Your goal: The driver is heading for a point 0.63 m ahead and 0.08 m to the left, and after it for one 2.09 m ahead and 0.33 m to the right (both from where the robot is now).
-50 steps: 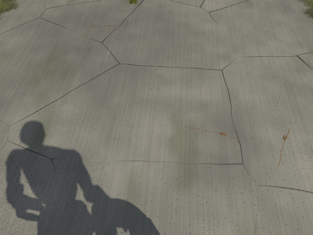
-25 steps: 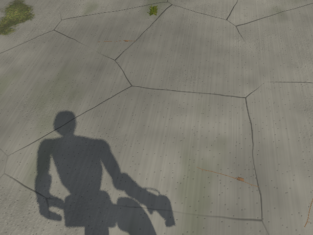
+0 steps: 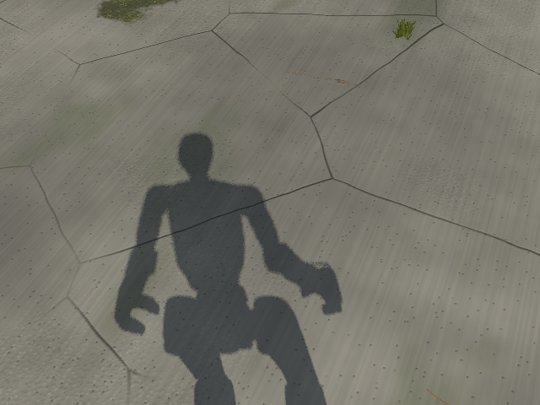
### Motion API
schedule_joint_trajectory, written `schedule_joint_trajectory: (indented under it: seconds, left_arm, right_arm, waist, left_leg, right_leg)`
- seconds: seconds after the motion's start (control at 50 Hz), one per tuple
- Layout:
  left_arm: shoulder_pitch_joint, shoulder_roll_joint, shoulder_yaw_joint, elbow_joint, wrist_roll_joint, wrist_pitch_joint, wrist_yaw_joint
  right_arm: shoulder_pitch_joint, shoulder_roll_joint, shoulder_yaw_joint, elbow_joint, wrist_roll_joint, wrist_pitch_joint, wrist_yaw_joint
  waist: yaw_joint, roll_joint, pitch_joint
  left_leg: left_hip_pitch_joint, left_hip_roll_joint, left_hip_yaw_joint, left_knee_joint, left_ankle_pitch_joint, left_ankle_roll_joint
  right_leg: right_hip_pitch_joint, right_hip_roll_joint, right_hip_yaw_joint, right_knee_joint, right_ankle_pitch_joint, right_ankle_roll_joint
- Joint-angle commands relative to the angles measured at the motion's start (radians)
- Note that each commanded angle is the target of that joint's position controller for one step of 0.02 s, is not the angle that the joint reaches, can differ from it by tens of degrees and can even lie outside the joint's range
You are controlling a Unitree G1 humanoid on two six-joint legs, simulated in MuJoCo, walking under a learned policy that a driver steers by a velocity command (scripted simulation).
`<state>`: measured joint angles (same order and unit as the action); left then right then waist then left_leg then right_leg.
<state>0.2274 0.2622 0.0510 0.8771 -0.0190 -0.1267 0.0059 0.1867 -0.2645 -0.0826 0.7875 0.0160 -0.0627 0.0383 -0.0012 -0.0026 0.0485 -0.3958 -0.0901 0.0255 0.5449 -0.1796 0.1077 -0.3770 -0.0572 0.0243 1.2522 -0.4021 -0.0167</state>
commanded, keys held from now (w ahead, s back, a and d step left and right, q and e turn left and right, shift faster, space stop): w+q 0.60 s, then w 0.16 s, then e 0.24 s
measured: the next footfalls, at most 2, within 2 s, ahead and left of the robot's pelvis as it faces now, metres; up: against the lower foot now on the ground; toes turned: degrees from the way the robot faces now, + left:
right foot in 0.38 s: +0.40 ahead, -0.12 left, +0.00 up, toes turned +16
left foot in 0.88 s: +0.54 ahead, +0.24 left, +0.00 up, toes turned +27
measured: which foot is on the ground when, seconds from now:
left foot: down 0.00-0.38, up 0.40-0.86, down 0.88-1.00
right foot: up 0.00-0.36, down 0.38-0.90, up 0.92-1.00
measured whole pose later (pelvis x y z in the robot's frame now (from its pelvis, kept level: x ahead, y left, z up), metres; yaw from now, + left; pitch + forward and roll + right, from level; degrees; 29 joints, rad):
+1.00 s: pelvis +0.47 +0.09 +0.00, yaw +22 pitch +3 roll -1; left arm 0.30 0.29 0.05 0.89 -0.03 -0.05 0.00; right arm 0.07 -0.23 -0.04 0.65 -0.02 -0.06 0.02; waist 0.05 -0.02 0.05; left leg -0.43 0.03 0.06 0.53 -0.14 0.03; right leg -0.39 -0.04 0.04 1.12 -0.56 0.05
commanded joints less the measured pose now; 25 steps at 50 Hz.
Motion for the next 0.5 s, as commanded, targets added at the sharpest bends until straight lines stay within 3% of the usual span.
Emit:
schedule_joint_trajectory:
  seconds: [0.02,0.06,0.12,0.18,0.26,0.32,0.34,0.36,0.38,0.4,0.42,0.44,0.46,0.48,0.5]
  left_arm:
    - [-0.005,0.123,0.037,-0.096,0.019,-0.012,0.004]
    - [-0.007,0.097,0.036,-0.112,0.031,0.010,0.008]
    - [-0.123,0.078,0.030,-0.159,0.037,0.019,0.015]
    - [-0.234,0.054,0.018,-0.194,0.028,0.013,0.005]
    - [-0.314,0.082,0.021,-0.236,0.013,-0.003,-0.014]
    - [-0.278,0.120,0.036,-0.240,0.010,-0.020,-0.026]
    - [-0.217,0.130,0.043,-0.226,0.011,-0.025,-0.024]
    - [-0.115,0.156,0.057,-0.203,0.020,-0.030,-0.019]
    - [0.040,0.210,0.072,-0.189,0.036,-0.031,-0.010]
    - [0.146,0.281,0.091,-0.156,0.047,-0.018,-0.012]
    - [0.133,0.194,0.072,-0.166,0.023,-0.012,-0.017]
    - [0.089,0.127,0.054,-0.182,0.018,-0.004,-0.013]
    - [0.036,0.112,0.045,-0.188,0.026,0.005,-0.012]
    - [0.004,0.096,0.039,-0.180,0.029,0.010,-0.012]
    - [-0.011,0.084,0.033,-0.175,0.035,0.010,-0.012]
  right_arm:
    - [0.020,-0.084,-0.016,-0.075,-0.005,-0.016,-0.009]
    - [0.033,-0.111,-0.022,-0.077,-0.002,-0.019,-0.020]
    - [0.094,-0.147,-0.031,-0.070,0.001,-0.017,-0.042]
    - [0.140,-0.144,-0.030,-0.065,0.007,-0.006,-0.051]
    - [0.185,-0.147,-0.031,-0.054,0.013,0.003,-0.054]
    - [0.172,-0.150,-0.033,-0.062,0.010,0.011,-0.063]
    - [0.153,-0.144,-0.032,-0.070,0.010,0.014,-0.063]
    - [0.134,-0.118,-0.022,-0.083,0.007,0.013,-0.061]
    - [0.122,-0.064,-0.001,-0.106,-0.008,0.009,-0.055]
    - [0.272,-0.006,0.017,-0.129,0.020,0.000,-0.054]
    - [0.286,-0.102,0.005,-0.107,0.029,-0.002,-0.056]
    - [0.184,-0.164,-0.012,-0.114,0.024,0.005,-0.055]
    - [0.124,-0.159,-0.013,-0.127,0.012,0.011,-0.056]
    - [0.088,-0.144,-0.016,-0.141,0.001,0.011,-0.053]
    - [0.093,-0.127,-0.018,-0.145,0.006,0.015,-0.046]
  waist:
    - [0.023,0.004,-0.115]
    - [0.035,0.019,-0.100]
    - [0.002,0.043,-0.067]
    - [-0.045,0.083,-0.059]
    - [-0.076,0.104,-0.053]
    - [-0.043,0.132,-0.061]
    - [-0.008,0.145,-0.077]
    - [0.044,0.135,-0.137]
    - [0.111,0.045,-0.272]
    - [0.055,-0.301,-0.407]
    - [0.063,-0.266,-0.362]
    - [0.089,-0.148,-0.228]
    - [0.073,-0.066,-0.147]
    - [0.053,-0.053,-0.085]
    - [0.028,-0.079,-0.067]
  left_leg:
    - [0.265,0.260,-0.382,-0.301,0.229,0.193]
    - [0.185,0.236,-0.329,-0.322,0.309,0.199]
    - [0.147,0.199,-0.279,-0.324,0.333,0.175]
    - [0.150,0.164,-0.267,-0.301,0.221,0.130]
    - [0.215,0.201,-0.356,-0.241,0.134,0.112]
    - [0.283,0.233,-0.446,-0.155,0.137,0.093]
    - [0.281,0.220,-0.454,-0.112,0.172,0.079]
    - [0.249,0.170,-0.427,-0.004,0.229,0.050]
    - [0.125,0.108,-0.346,0.261,0.130,0.013]
    - [-0.241,-0.033,-0.217,0.585,-0.341,-0.057]
    - [-0.385,0.045,-0.237,0.745,-0.399,-0.067]
    - [-0.421,0.084,-0.224,0.791,-0.303,-0.075]
    - [-0.389,0.121,-0.186,0.777,-0.224,-0.082]
    - [-0.365,0.148,-0.179,0.730,-0.175,-0.084]
    - [-0.318,0.175,-0.174,0.698,-0.147,-0.082]
  right_leg:
    - [-0.255,-0.076,0.060,-0.061,0.093,0.008]
    - [-0.228,-0.071,0.037,-0.144,0.133,0.042]
    - [-0.256,-0.040,0.018,-0.345,0.286,0.076]
    - [-0.212,0.010,0.017,-0.582,0.446,0.073]
    - [-0.167,0.047,0.035,-0.724,0.468,0.057]
    - [-0.101,0.055,0.052,-0.778,0.358,0.022]
    - [-0.021,0.062,0.037,-0.809,0.345,0.003]
    - [0.141,0.044,0.038,-0.831,0.355,-0.028]
    - [0.403,-0.112,0.178,-0.808,0.321,-0.093]
    - [0.752,-0.343,0.626,-0.876,0.141,-0.257]
    - [0.737,-0.379,0.762,-0.931,-0.063,-0.254]
    - [0.612,-0.336,0.607,-0.947,-0.062,-0.207]
    - [0.477,-0.292,0.467,-0.962,0.053,-0.177]
    - [0.371,-0.251,0.373,-0.988,0.159,-0.168]
    - [0.305,-0.218,0.292,-1.013,0.217,-0.153]
Keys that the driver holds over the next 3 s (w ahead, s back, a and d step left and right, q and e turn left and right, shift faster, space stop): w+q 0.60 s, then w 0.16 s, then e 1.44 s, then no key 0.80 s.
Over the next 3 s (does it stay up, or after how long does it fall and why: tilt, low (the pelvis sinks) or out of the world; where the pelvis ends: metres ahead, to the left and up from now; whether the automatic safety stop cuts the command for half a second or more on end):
stays up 0.55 0.07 0.01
